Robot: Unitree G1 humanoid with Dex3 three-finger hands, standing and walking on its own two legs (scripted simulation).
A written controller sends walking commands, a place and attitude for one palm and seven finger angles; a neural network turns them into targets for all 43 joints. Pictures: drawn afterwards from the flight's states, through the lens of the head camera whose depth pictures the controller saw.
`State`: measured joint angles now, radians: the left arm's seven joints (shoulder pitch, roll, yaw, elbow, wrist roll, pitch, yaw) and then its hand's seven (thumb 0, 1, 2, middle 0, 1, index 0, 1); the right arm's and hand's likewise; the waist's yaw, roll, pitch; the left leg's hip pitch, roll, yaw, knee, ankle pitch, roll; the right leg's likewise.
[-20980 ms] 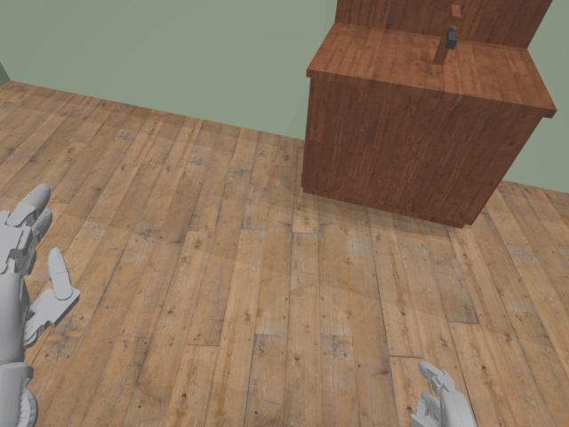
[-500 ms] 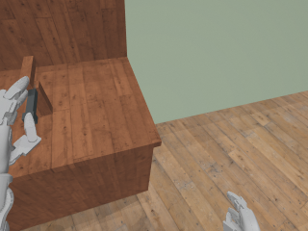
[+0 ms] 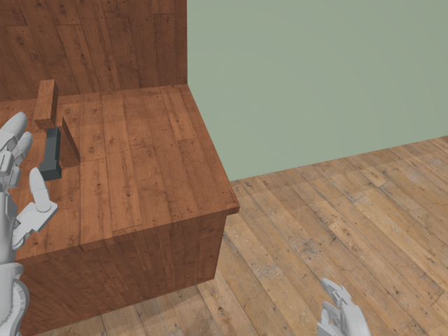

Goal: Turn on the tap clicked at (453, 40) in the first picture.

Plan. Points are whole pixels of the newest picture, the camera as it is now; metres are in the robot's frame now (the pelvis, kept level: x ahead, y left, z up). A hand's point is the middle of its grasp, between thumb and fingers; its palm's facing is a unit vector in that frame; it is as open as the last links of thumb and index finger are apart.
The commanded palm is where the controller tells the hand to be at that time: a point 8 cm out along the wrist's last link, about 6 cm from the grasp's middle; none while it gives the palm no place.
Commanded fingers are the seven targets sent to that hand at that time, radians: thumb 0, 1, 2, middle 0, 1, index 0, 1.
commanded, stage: come to a stop and stand still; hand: left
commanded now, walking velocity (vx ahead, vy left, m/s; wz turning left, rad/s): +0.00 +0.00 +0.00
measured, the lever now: (50, 170) +0.36 +0.38 +0.05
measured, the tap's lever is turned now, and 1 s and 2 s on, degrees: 0 0 0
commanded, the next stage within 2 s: look again from close up in 0.22 s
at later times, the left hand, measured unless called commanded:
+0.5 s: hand (68, 210) +0.23 +0.25 +0.15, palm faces +0.37 -0.86 -0.35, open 7.4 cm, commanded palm +0.17 +0.28 +0.18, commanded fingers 0.00 0.90 0.90 -0.20 -0.30 -0.20 -0.30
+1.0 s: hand (87, 228) +0.21 +0.22 +0.14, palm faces +0.36 -0.86 -0.36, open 7.4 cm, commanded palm +0.15 +0.26 +0.17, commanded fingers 0.00 0.90 0.90 -0.20 -0.30 -0.20 -0.30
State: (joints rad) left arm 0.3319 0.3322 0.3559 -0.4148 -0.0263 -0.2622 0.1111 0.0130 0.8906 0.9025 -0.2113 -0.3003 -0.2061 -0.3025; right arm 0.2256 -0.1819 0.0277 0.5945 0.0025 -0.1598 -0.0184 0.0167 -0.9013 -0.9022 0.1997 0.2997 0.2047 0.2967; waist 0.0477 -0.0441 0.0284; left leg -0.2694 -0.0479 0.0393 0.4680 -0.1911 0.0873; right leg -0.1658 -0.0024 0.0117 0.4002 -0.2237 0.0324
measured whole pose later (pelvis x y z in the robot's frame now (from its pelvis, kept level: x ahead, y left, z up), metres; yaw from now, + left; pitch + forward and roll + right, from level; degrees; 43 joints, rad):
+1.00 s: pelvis +0.00 -0.03 -0.01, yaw +1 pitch -2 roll +0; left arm 0.38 0.33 0.33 -0.33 -0.09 -0.01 0.02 0.01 0.90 0.90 -0.21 -0.30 -0.20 -0.30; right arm 0.17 -0.24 0.04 0.62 -0.03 -0.09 0.02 0.02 -0.90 -0.90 0.20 0.30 0.21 0.30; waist 0.02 0.04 -0.01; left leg -0.27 -0.05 0.02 0.50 -0.20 0.04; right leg -0.20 0.01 0.00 0.54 -0.31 -0.01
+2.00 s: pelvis +0.01 -0.06 -0.02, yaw +4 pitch +0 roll +0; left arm 0.49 0.22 0.25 -0.41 -0.18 -0.02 0.18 0.01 0.89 0.90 -0.21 -0.30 -0.20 -0.30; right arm 0.19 -0.22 0.03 0.66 -0.01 -0.21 -0.06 0.02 -0.90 -0.90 0.20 0.30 0.20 0.30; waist 0.07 0.05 -0.06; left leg -0.37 -0.03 -0.03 0.67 -0.29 0.02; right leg -0.26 0.04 -0.06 0.66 -0.39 -0.05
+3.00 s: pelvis +0.01 -0.06 -0.02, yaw +4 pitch -1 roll +0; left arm 0.52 0.16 0.20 -0.45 -0.21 0.06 0.22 0.01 0.90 0.90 -0.21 -0.30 -0.20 -0.30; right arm 0.18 -0.23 0.04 0.66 -0.01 -0.22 -0.06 0.02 -0.90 -0.90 0.20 0.30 0.20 0.30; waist 0.08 0.06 -0.05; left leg -0.34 -0.03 -0.05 0.64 -0.28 0.01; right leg -0.22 0.04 -0.06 0.62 -0.38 -0.05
